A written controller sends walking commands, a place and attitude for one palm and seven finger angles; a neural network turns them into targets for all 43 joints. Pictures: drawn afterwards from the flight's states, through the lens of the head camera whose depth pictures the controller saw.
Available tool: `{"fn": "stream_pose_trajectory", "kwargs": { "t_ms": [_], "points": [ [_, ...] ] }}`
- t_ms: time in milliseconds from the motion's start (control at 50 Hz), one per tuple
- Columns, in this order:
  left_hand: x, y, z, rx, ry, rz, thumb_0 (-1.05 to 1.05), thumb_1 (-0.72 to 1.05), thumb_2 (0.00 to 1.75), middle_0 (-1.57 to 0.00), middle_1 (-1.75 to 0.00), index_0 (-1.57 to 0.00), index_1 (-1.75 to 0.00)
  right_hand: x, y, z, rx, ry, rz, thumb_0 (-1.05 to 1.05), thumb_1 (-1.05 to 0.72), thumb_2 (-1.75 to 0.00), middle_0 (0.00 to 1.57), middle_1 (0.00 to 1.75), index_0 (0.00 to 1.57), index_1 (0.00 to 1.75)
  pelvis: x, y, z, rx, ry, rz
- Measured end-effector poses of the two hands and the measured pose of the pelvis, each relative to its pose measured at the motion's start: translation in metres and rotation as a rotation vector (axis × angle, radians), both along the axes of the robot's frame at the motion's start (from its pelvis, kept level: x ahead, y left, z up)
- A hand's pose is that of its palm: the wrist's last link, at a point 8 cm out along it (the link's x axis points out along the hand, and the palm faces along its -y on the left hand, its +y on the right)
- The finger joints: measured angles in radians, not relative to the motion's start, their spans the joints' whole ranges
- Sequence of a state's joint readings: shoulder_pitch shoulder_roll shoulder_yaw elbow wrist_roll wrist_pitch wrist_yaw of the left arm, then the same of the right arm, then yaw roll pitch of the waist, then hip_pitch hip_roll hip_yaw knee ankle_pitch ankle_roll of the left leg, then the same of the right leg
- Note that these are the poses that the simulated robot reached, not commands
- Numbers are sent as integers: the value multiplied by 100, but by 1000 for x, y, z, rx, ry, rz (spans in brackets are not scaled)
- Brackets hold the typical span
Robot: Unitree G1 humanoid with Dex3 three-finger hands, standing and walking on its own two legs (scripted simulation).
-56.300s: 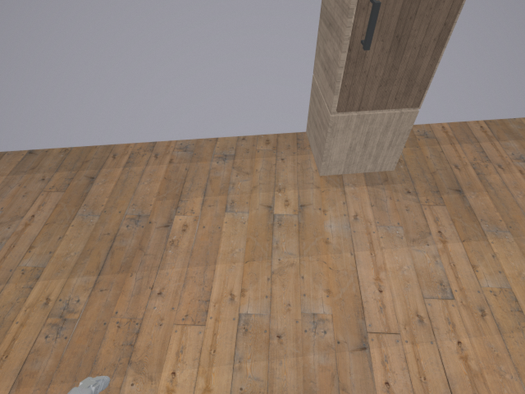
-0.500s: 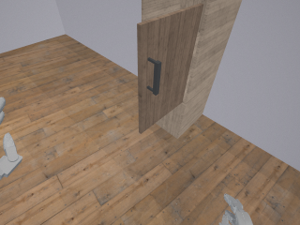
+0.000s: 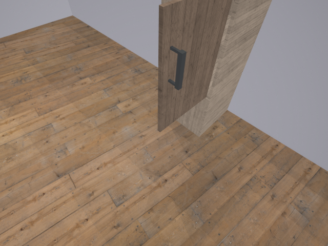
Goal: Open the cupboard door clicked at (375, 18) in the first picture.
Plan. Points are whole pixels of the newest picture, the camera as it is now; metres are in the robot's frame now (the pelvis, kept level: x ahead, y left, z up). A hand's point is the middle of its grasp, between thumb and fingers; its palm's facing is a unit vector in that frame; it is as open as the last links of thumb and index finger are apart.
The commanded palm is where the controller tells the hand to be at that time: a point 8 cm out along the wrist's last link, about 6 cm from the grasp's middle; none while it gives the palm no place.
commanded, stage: let the arm hang, fingers relaxed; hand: left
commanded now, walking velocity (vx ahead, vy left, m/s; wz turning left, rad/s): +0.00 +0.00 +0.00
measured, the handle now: (175, 68) +0.69 -0.01 +0.04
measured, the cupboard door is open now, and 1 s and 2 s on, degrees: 88 88 88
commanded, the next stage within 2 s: look to check the result in 0.78 s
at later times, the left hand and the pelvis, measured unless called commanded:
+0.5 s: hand out of the picture +0.04 +0.23 -0.15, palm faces +0.00 -0.94 -0.35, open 7.4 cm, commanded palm none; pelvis +0.01 -0.01 +0.01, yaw +0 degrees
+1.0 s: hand out of the picture +0.10 +0.22 -0.14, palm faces -0.03 -0.94 -0.34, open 7.4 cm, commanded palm none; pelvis +0.03 -0.02 +0.01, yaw +0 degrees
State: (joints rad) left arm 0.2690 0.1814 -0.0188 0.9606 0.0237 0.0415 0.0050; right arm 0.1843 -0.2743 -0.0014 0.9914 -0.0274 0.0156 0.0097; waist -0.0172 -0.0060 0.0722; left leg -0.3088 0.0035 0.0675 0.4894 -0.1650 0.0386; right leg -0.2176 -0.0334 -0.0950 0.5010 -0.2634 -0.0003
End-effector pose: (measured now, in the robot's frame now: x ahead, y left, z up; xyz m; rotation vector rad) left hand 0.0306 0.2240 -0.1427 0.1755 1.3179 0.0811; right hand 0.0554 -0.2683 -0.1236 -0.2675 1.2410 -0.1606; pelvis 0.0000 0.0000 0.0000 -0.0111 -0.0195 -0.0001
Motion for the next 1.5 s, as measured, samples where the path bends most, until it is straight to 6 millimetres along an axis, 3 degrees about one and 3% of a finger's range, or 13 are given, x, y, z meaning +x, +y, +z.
{"fn": "stream_pose_trajectory", "kwargs": {
  "t_ms": [120,180,240,320,440,600,720,920,1180,1500],
  "points": [
    [-66,10,2,18,184,79,1,94,90,-20,-30,-21,-30,-48,1,-2,-3,183,-34,1,-90,-89,20,30,20,29,1,-2,5,-5,-1,11],
    [-81,22,8,56,227,97,1,93,90,-20,-30,-21,-30,-58,5,-6,13,215,-48,1,-90,-89,20,30,20,29,1,-2,6,-4,-2,12],
    [-83,34,15,97,237,101,1,92,90,-20,-29,-21,-30,-59,10,-10,35,216,-56,1,-90,-89,20,30,20,29,2,-3,6,-2,-5,10],
    [-68,47,22,142,197,93,1,91,90,-20,-29,-20,-30,-50,15,-16,62,188,-57,1,-90,-89,20,30,20,29,3,-3,7,1,-9,8],
    [-19,55,29,176,68,64,1,91,90,-20,-29,-20,-30,-24,13,-19,79,116,-44,1,-90,-89,20,30,20,29,6,-5,7,6,-17,6],
    [49,47,38,171,-96,12,1,91,90,-20,-29,-20,-30,10,-5,-11,54,29,-27,1,-90,-89,20,30,20,29,12,-10,9,10,-21,5],
    [76,39,41,159,-146,-15,1,90,90,-20,-29,-20,-30,24,-23,-3,18,3,-23,1,-90,-89,20,30,20,29,17,-14,11,11,-19,4],
    [76,37,39,165,-95,-16,1,90,90,-20,-29,-21,-30,27,-43,2,-17,37,-23,1,-90,-89,20,30,20,29,27,-21,13,13,-11,0],
    [61,36,37,186,-8,7,1,90,90,-20,-29,-21,-30,37,-44,-3,-1,71,-19,1,-90,-89,20,30,20,29,40,-29,13,16,-3,-4],
    [86,23,36,173,-50,-1,1,90,90,-20,-29,-21,-30,62,-46,-1,3,30,-18,1,-90,-89,20,30,20,29,52,-35,13,19,0,-9]
  ]
}}
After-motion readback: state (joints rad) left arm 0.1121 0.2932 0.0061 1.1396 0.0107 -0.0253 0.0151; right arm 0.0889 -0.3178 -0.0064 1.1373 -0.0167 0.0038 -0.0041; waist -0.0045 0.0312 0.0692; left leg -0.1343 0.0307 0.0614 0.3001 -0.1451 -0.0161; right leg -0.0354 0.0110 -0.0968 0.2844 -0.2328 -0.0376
